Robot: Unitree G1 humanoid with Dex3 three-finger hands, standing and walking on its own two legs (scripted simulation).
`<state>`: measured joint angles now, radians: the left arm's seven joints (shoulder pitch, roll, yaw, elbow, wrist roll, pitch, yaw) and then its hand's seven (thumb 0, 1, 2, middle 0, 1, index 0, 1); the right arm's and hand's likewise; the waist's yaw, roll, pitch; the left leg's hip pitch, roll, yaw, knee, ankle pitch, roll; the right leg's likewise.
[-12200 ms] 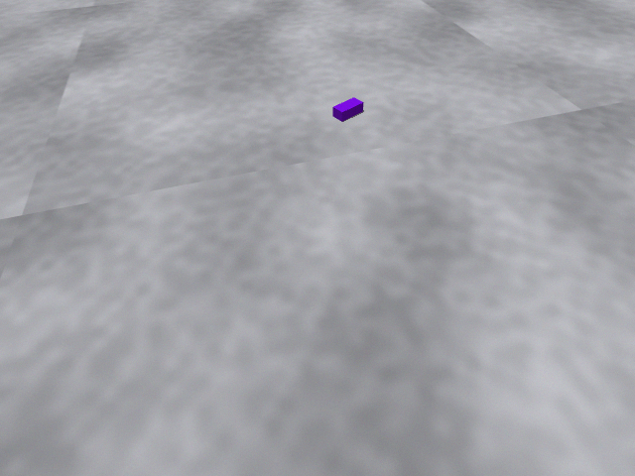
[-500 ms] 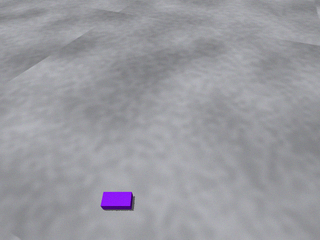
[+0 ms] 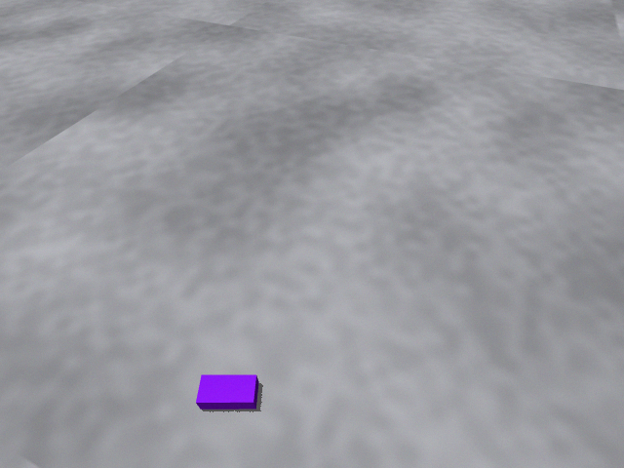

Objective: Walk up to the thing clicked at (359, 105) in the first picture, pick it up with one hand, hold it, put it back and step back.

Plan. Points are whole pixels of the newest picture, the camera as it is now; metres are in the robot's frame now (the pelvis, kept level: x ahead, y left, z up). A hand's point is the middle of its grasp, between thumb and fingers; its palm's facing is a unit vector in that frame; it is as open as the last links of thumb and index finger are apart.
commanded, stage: stand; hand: left
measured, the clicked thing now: (228, 391) +0.49 +0.31 -0.75
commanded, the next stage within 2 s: walk up in 0.34 s
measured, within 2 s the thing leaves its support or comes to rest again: neither
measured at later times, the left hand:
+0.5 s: hand out of the picture +0.04 +0.30 -0.15, palm faces +0.03 -0.90 -0.44, open 7.4 cm
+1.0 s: hand out of the picture +0.10 +0.38 -0.18, palm faces -0.02 -0.92 -0.40, open 7.4 cm
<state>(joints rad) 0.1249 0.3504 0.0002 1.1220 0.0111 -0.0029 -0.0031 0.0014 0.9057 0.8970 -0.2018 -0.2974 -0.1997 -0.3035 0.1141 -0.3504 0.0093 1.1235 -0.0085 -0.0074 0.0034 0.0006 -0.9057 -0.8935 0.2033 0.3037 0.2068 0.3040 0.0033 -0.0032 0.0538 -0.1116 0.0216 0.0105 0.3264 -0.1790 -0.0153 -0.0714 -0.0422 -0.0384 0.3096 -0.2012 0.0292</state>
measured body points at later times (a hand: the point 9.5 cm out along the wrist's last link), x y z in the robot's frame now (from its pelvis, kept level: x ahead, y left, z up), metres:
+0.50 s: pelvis +0.00 +0.03 -0.01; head +0.02 +0.02 +0.44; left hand +0.04 +0.35 -0.12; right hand +0.09 -0.30 -0.13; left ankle +0.00 +0.16 -0.70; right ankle -0.02 -0.13 -0.75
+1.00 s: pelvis +0.05 +0.10 -0.04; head +0.09 +0.10 +0.41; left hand +0.11 +0.43 -0.15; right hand +0.15 -0.20 -0.16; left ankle +0.07 +0.25 -0.74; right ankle +0.07 +0.01 -0.75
